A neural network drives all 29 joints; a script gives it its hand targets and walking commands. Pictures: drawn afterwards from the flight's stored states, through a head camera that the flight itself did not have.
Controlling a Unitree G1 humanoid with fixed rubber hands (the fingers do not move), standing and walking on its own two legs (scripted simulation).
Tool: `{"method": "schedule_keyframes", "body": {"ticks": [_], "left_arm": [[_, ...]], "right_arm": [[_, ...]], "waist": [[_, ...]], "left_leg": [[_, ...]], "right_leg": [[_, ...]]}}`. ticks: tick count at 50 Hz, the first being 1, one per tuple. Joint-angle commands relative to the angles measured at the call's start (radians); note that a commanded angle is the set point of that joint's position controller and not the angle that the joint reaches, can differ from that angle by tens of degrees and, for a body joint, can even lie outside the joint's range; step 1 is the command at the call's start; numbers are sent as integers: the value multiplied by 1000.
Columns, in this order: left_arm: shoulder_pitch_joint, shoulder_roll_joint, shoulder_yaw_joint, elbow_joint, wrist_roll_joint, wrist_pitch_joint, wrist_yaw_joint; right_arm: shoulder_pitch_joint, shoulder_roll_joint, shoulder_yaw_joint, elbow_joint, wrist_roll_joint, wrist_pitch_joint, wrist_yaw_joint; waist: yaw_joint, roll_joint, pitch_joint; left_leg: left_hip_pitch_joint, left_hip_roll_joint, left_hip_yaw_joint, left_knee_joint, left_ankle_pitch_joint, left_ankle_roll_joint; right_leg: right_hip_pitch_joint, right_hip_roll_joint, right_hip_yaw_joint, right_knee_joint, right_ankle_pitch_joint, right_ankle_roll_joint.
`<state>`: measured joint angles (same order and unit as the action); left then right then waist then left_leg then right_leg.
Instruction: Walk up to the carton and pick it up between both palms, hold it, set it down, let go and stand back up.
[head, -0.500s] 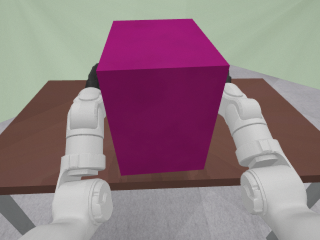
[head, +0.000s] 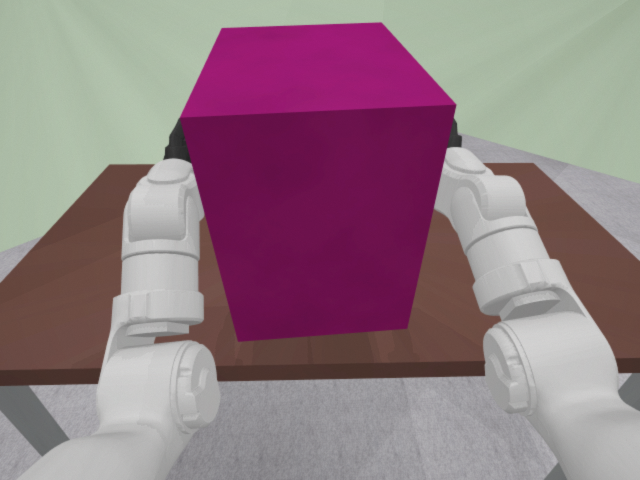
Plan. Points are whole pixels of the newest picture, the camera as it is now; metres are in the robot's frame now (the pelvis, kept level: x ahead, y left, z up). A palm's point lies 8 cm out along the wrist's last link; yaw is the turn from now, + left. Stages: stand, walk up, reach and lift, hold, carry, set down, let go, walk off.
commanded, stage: hold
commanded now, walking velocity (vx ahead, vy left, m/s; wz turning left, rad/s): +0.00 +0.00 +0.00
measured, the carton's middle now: (312, 175) +0.42 +0.00 +0.25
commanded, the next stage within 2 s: none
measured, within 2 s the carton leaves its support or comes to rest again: neither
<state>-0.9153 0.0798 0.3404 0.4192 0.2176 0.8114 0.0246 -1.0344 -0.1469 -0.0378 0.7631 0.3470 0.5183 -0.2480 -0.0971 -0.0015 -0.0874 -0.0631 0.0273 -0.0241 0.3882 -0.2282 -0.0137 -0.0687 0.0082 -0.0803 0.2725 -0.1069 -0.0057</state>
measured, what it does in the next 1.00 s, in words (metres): stands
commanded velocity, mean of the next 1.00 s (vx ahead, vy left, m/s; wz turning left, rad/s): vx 0.00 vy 0.00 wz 0.00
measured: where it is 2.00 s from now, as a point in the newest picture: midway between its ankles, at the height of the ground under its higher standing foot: outside the picture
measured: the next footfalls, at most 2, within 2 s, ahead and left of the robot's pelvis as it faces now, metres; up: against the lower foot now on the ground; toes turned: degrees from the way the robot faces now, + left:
none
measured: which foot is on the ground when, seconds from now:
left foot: down 0.00-1.00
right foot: down 0.00-1.00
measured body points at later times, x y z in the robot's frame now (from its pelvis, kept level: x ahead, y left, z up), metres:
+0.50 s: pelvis +0.00 -0.01 +0.00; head -0.09 +0.00 +0.44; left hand +0.39 +0.15 +0.29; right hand +0.39 -0.15 +0.30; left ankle +0.00 +0.12 -0.75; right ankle +0.03 -0.12 -0.75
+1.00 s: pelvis +0.00 -0.01 +0.00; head -0.09 +0.00 +0.44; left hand +0.39 +0.15 +0.29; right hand +0.39 -0.15 +0.30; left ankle +0.00 +0.12 -0.75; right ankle +0.03 -0.12 -0.75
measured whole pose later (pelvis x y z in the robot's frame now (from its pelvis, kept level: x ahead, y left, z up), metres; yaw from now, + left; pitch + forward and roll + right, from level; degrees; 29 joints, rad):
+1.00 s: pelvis +0.00 -0.01 +0.00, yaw +1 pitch -5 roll -1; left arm -0.97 0.11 0.37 0.45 0.22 0.87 -0.01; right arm -1.10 -0.15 -0.04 0.78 0.36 0.60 -0.29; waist -0.08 0.01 -0.12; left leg -0.07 0.03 -0.04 0.39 -0.23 -0.03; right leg -0.08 0.01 -0.10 0.29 -0.12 -0.02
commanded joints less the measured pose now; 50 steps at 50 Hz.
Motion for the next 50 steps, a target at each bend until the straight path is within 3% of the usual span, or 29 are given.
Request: {"method": "schedule_keyframes", "body": {"ticks": [1,7,12,17,24,34,50], "left_arm": [[-856,-594,-380,-182,-166,-76,-141],[-873,-578,-360,-169,-154,-51,-156],[-928,-583,-369,-181,-169,-51,-156],[-915,-568,-328,-118,-152,-45,-167],[-909,-543,-293,-74,-142,-46,-176],[-943,-549,-326,-139,-178,-58,-172],[-911,-534,-309,-121,-160,-42,-181]], "right_arm": [[-779,675,298,-285,166,18,112],[-791,671,269,-253,156,44,115],[-818,682,253,-238,158,56,118],[-831,674,232,-202,143,65,120],[-843,670,225,-182,148,68,116],[-854,697,246,-246,173,67,101],[-838,690,248,-250,169,87,91]], "waist": [[-6,53,-404],[1,48,-355],[-2,67,-377],[12,53,-350],[20,39,-349],[7,50,-423],[14,32,-383]], "left_leg": [[-37,-80,0,-49,297,-58],[-91,-75,6,-80,216,-51],[-97,-72,2,-77,220,-56],[-142,-70,6,-101,153,-44],[-139,-75,6,-93,181,-41],[-115,-84,2,-67,225,-46],[-127,-83,1,-79,198,-41]], "right_leg": [[267,74,49,24,225,43],[264,69,53,18,149,38],[263,71,52,26,147,34],[273,66,58,22,106,31],[284,63,60,18,139,34],[299,61,57,34,203,45],[295,61,55,31,172,47]]}}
